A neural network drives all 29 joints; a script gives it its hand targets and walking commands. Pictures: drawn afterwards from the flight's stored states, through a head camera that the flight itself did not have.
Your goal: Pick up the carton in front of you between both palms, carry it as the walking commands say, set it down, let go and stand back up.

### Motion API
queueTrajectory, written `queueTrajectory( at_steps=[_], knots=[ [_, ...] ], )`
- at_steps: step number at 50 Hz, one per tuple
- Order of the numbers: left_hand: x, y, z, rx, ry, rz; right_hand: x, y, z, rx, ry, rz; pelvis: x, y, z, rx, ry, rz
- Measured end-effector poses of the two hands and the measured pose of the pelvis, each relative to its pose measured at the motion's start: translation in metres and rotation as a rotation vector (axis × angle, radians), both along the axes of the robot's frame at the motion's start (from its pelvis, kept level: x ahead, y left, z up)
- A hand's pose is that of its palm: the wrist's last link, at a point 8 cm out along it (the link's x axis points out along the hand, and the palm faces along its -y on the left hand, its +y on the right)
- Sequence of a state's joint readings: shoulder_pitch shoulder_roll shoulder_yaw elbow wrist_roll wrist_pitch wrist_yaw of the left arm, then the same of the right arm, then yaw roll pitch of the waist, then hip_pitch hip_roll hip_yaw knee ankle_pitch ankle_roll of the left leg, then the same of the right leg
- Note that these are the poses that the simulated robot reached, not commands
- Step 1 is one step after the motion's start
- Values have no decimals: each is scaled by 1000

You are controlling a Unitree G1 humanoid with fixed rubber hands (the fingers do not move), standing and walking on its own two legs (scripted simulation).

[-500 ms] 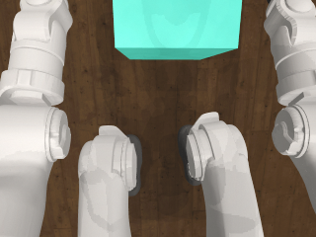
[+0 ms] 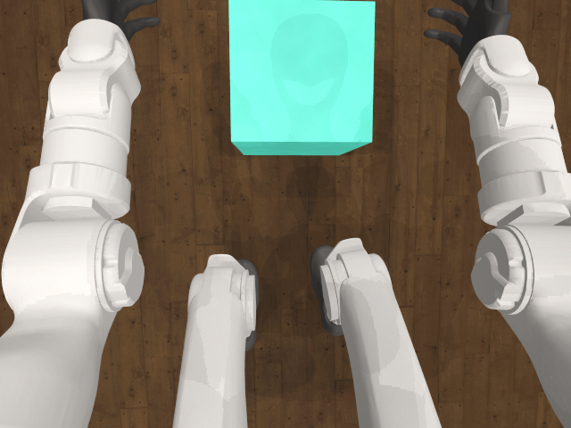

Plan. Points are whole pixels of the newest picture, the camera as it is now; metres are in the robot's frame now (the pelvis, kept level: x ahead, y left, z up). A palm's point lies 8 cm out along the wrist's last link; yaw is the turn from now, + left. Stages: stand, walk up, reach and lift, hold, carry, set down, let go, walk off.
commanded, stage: set down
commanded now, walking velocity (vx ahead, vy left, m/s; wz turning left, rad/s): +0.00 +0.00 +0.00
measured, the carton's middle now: (296, 94) +0.55 -0.06 -0.37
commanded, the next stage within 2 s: let go in 0.40 s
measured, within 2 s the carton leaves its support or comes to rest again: neither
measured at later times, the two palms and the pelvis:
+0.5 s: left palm out of the picture +0.57 +0.16 +0.03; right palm out of the picture +0.52 -0.24 +0.04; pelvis +0.04 +0.01 +0.14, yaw +0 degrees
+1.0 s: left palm out of the picture +0.40 +0.20 +0.13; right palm out of the picture +0.37 -0.24 +0.15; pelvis +0.09 +0.00 +0.24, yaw +0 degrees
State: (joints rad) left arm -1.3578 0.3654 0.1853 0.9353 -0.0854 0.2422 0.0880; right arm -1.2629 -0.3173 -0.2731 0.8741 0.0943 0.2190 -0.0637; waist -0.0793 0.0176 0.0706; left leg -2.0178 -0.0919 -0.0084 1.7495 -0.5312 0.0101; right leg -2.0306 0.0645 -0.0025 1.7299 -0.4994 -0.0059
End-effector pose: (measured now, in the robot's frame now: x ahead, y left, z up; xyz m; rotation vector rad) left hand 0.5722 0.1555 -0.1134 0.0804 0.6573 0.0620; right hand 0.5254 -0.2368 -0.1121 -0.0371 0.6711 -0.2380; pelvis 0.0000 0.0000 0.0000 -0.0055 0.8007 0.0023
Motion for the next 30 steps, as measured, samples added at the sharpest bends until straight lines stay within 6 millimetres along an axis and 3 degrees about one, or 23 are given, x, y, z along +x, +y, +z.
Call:
queueTrajectory(
  at_steps=[7,14,26,30],
  knots=[
    [5,-11,37,-19,-12,-21,4,-8,47,20,-25,-5,15,2,34,-10,49,0],
    [4,-5,81,20,-29,-31,10,-9,90,11,-50,21,25,5,74,-2,48,-15],
    [-8,6,147,13,-1,-21,-4,-5,155,0,-3,45,41,5,148,-2,2,-4],
    [-27,12,166,58,18,-20,-19,-4,171,-30,28,92,49,5,169,-5,-22,-1]
  ],
)
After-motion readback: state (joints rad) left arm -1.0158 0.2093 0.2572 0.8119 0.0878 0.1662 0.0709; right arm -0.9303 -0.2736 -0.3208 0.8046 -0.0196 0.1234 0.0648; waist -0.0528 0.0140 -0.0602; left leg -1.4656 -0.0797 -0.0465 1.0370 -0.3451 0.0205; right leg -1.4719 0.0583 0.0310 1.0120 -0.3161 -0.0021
